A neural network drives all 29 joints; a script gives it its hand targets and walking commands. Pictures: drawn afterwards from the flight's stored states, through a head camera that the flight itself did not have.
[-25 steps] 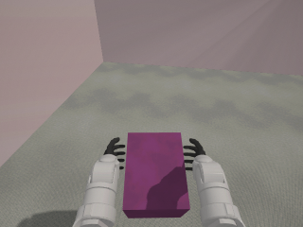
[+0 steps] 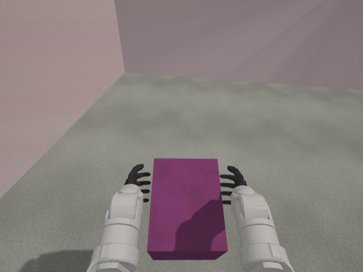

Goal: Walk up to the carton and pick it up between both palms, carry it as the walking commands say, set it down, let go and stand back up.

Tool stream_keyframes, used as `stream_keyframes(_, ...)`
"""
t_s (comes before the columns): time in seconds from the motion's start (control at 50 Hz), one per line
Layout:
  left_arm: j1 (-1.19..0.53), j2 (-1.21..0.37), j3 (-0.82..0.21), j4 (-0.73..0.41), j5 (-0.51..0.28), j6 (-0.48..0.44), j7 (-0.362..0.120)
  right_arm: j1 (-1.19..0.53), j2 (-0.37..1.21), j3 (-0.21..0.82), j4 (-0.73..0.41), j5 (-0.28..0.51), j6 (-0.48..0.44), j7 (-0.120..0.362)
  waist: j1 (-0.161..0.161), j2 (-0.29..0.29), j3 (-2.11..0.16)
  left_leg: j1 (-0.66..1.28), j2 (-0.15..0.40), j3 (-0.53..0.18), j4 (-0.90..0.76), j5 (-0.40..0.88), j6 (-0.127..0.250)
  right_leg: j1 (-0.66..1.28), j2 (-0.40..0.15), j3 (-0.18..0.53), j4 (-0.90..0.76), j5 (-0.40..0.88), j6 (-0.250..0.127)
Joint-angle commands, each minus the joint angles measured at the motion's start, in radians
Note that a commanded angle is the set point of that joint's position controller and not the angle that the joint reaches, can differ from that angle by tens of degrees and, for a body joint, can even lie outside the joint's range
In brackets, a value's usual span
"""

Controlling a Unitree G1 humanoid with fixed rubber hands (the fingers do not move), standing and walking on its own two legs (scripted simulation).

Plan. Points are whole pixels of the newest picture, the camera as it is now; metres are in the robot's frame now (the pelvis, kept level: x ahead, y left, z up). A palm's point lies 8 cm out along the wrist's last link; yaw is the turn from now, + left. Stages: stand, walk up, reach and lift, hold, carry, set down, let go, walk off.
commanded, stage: hold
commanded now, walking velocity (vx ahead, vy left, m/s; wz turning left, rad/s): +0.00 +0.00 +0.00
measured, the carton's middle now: (185, 209) +0.32 +0.00 -0.03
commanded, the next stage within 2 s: carry in 0.76 s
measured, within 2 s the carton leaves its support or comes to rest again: neither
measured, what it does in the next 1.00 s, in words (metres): stands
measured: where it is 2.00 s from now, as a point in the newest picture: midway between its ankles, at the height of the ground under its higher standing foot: (220, 256)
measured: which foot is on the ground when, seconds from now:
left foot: down 0.00-0.96, up 0.98-1.00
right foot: down 0.00-1.00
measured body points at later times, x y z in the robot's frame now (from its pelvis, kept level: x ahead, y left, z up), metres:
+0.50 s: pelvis +0.00 +0.00 +0.00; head -0.07 +0.00 +0.45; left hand +0.31 +0.13 +0.06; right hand +0.31 -0.13 +0.05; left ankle +0.05 +0.13 -0.74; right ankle +0.04 -0.12 -0.74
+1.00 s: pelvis +0.02 -0.02 -0.01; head -0.01 -0.03 +0.44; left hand +0.35 +0.09 +0.07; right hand +0.33 -0.16 +0.05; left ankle +0.04 +0.13 -0.72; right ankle +0.03 -0.11 -0.74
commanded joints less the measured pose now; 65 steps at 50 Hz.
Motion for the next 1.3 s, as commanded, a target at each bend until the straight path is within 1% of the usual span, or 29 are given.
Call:
stream_keyframes(0.0,-0.517,-1.059,-0.463,-0.015,-0.289,-0.046,-0.269,-0.537,1.082,0.453,-0.037,0.289,-0.058,0.267,0.001,-0.001,-0.222,0.058,-0.070,-0.009,-0.080,0.001,0.014,-0.024,0.057,0.012,-0.110,0.000,-0.003)
stream_keyframes(0.44,-0.478,-1.068,-0.477,-0.029,-0.293,-0.043,-0.262,-0.513,1.064,0.471,-0.073,0.294,-0.057,0.264,0.004,0.003,-0.230,0.064,-0.068,-0.014,-0.080,0.043,0.011,-0.009,0.062,0.013,-0.104,0.041,-0.004)
stream_keyframes(0.72,-0.479,-1.065,-0.477,-0.031,-0.293,-0.043,-0.263,-0.515,1.063,0.471,-0.079,0.293,-0.057,0.263,0.006,0.002,-0.226,0.056,-0.068,-0.013,-0.079,0.031,0.012,-0.015,0.063,0.014,-0.103,0.027,-0.005)
stream_keyframes(0.74,-0.548,-0.992,-0.503,0.014,-0.292,-0.050,-0.263,-0.596,1.036,0.524,-0.076,0.309,-0.057,0.261,0.004,0.014,-0.149,-0.160,0.106,-0.050,-0.075,-0.268,0.022,-0.242,-0.107,0.065,-0.103,-0.291,-0.033)
stream_keyframes(0.76,-0.568,-0.982,-0.495,-0.006,-0.312,-0.051,-0.256,-0.592,1.028,0.520,-0.079,0.320,-0.057,0.259,0.006,0.008,-0.160,-0.172,0.102,-0.071,-0.073,-0.423,0.033,-0.267,-0.087,0.098,-0.111,-0.435,-0.048)
stream_keyframes(0.78,-0.603,-0.990,-0.529,-0.061,-0.336,-0.050,-0.250,-0.599,1.034,0.546,-0.109,0.336,-0.056,0.252,0.000,0.039,-0.184,-0.166,0.121,-0.090,-0.077,-0.437,0.045,-0.299,-0.071,0.084,-0.077,-0.422,-0.051)
stream_keyframes(0.8,-0.612,-0.998,-0.556,-0.100,-0.357,-0.042,-0.246,-0.594,1.039,0.569,-0.136,0.349,-0.050,0.241,-0.007,0.077,-0.233,-0.131,0.151,-0.115,-0.097,-0.430,0.063,-0.317,-0.040,0.039,-0.002,-0.353,-0.047)
stream_keyframes(0.82,-0.617,-1.008,-0.586,-0.139,-0.382,-0.028,-0.240,-0.592,1.039,0.594,-0.177,0.365,-0.042,0.229,-0.011,0.121,-0.275,-0.093,0.197,-0.162,-0.143,-0.448,0.085,-0.338,-0.004,-0.018,0.090,-0.289,-0.037)
stream_keyframes(0.84,-0.614,-1.026,-0.623,-0.169,-0.412,-0.012,-0.238,-0.577,1.036,0.622,-0.214,0.379,-0.030,0.218,-0.013,0.175,-0.321,-0.089,0.258,-0.223,-0.215,-0.468,0.110,-0.318,0.028,-0.075,0.235,-0.184,-0.028)
stream_keyframes(0.86,-0.610,-1.026,-0.652,-0.172,-0.437,0.009,-0.240,-0.556,1.029,0.641,-0.218,0.384,-0.016,0.207,-0.006,0.179,-0.322,-0.123,0.296,-0.231,-0.252,-0.483,0.126,-0.302,0.014,-0.091,0.252,-0.172,-0.028)
stream_keyframes(0.88,-0.611,-1.028,-0.677,-0.178,-0.464,0.032,-0.242,-0.550,1.025,0.657,-0.234,0.393,0.001,0.196,-0.001,0.168,-0.320,-0.172,0.300,-0.201,-0.248,-0.503,0.126,-0.263,0.004,-0.095,0.209,-0.172,-0.034)
stream_keyframes(0.9,-0.615,-1.038,-0.703,-0.200,-0.499,0.057,-0.242,-0.550,1.028,0.670,-0.262,0.409,0.019,0.186,0.002,0.159,-0.327,-0.228,0.283,-0.137,-0.208,-0.503,0.112,-0.187,0.002,-0.091,0.133,-0.154,-0.047)
stream_keyframes(0.92,-0.606,-1.050,-0.730,-0.234,-0.537,0.085,-0.240,-0.545,1.032,0.686,-0.303,0.436,0.043,0.178,0.006,0.125,-0.339,-0.276,0.238,-0.057,-0.123,-0.495,0.084,-0.100,0.005,-0.064,0.036,-0.151,-0.064)
stream_keyframes(0.94,-0.574,-1.049,-0.744,-0.258,-0.559,0.115,-0.235,-0.544,1.028,0.700,-0.344,0.463,0.071,0.171,0.015,0.006,-0.337,-0.342,0.160,0.043,0.045,-0.461,0.040,-0.036,-0.052,0.061,-0.114,-0.256,-0.084)
stream_keyframes(0.96,-0.525,-1.038,-0.737,-0.241,-0.551,0.140,-0.228,-0.554,1.039,0.717,-0.371,0.489,0.100,0.171,0.030,-0.215,-0.309,-0.492,0.049,0.168,0.303,-0.348,-0.032,0.022,-0.248,0.416,-0.269,-0.451,-0.145)
stream_keyframes(0.98,-0.524,-1.038,-0.731,-0.243,-0.548,0.159,-0.222,-0.579,1.044,0.726,-0.380,0.514,0.122,0.174,0.025,-0.263,-0.244,-0.642,0.038,0.158,0.420,-0.307,-0.048,0.070,-0.346,0.613,-0.362,-0.477,-0.206)
stream_keyframes(1.0,-0.549,-1.043,-0.725,-0.299,-0.560,0.180,-0.212,-0.641,1.048,0.755,-0.435,0.558,0.145,0.172,0.023,-0.164,-0.247,-0.641,0.084,0.101,0.459,-0.280,-0.035,0.073,-0.342,0.577,-0.347,-0.385,-0.229)
stream_keyframes(1.02,-0.557,-1.036,-0.724,-0.364,-0.578,0.205,-0.203,-0.673,1.058,0.789,-0.497,0.603,0.175,0.164,0.021,-0.104,-0.279,-0.614,0.103,0.099,0.443,-0.229,-0.030,0.088,-0.315,0.478,-0.317,-0.296,-0.215)
stream_keyframes(1.04,-0.570,-1.033,-0.722,-0.405,-0.591,0.230,-0.194,-0.681,1.064,0.796,-0.520,0.622,0.206,0.159,0.022,-0.093,-0.323,-0.582,0.099,0.116,0.391,-0.200,-0.031,0.117,-0.278,0.376,-0.285,-0.201,-0.197)
stream_keyframes(1.06,-0.578,-1.029,-0.721,-0.437,-0.601,0.253,-0.187,-0.668,1.064,0.792,-0.528,0.628,0.235,0.156,0.020,-0.108,-0.364,-0.538,0.086,0.140,0.336,-0.185,-0.036,0.131,-0.240,0.301,-0.254,-0.102,-0.187)
stream_keyframes(1.08,-0.556,-1.016,-0.716,-0.465,-0.606,0.280,-0.181,-0.627,1.055,0.789,-0.541,0.632,0.261,0.152,0.019,-0.129,-0.391,-0.504,0.068,0.157,0.293,-0.190,-0.039,0.139,-0.220,0.272,-0.233,-0.040,-0.185)
stream_keyframes(1.14,-0.501,-0.987,-0.704,-0.526,-0.600,0.355,-0.166,-0.545,1.034,0.772,-0.594,0.640,0.334,0.139,0.024,-0.146,-0.429,-0.421,0.029,0.192,0.140,-0.190,-0.045,0.147,-0.203,0.246,-0.192,0.039,-0.197)
stream_keyframes(1.16,-0.487,-0.983,-0.700,-0.534,-0.595,0.376,-0.162,-0.539,1.030,0.767,-0.606,0.642,0.354,0.137,0.025,-0.147,-0.435,-0.375,0.018,0.206,0.073,-0.168,-0.048,0.133,-0.194,0.234,-0.169,0.054,-0.197)
stream_keyframes(1.18,-0.479,-0.983,-0.699,-0.539,-0.591,0.394,-0.159,-0.526,1.029,0.762,-0.612,0.640,0.373,0.135,0.016,-0.129,-0.444,-0.282,0.012,0.225,-0.031,-0.103,-0.046,0.094,-0.171,0.199,-0.125,0.062,-0.185)
stream_keyframes(1.2,-0.474,-0.987,-0.697,-0.538,-0.585,0.411,-0.155,-0.500,1.034,0.756,-0.605,0.637,0.390,0.134,-0.004,-0.091,-0.467,-0.076,0.027,0.229,-0.154,-0.003,-0.037,-0.031,-0.134,0.133,-0.041,0.051,-0.157)
stream_keyframes(1.22,-0.461,-0.992,-0.691,-0.538,-0.576,0.426,-0.152,-0.476,1.038,0.752,-0.601,0.635,0.407,0.135,-0.017,-0.024,-0.508,0.199,0.099,0.159,-0.199,0.001,-0.015,-0.231,-0.091,0.067,0.075,-0.005,-0.115)
stream_keyframes(1.24,-0.455,-1.007,-0.690,-0.532,-0.571,0.439,-0.152,-0.472,1.025,0.746,-0.600,0.629,0.421,0.137,-0.022,0.160,-0.510,0.395,0.328,-0.132,-0.269,-0.202,0.037,-0.483,-0.018,-0.019,0.280,-0.185,-0.072)
stream_keyframes(1.26,-0.505,-0.998,-0.708,-0.561,-0.593,0.454,-0.158,-0.475,1.014,0.735,-0.591,0.624,0.420,0.136,-0.021,0.295,-0.460,0.464,0.570,-0.412,-0.287,-0.159,0.169,-0.768,0.010,-0.124,0.445,-0.356,-0.037)
stream_keyframes(1.28,-0.533,-0.998,-0.710,-0.564,-0.594,0.465,-0.163,-0.478,1.035,0.746,-0.595,0.615,0.427,0.134,-0.020,0.186,-0.446,0.427,0.593,-0.392,-0.243,-0.157,0.222,-0.788,-0.075,-0.078,0.537,-0.291,-0.040)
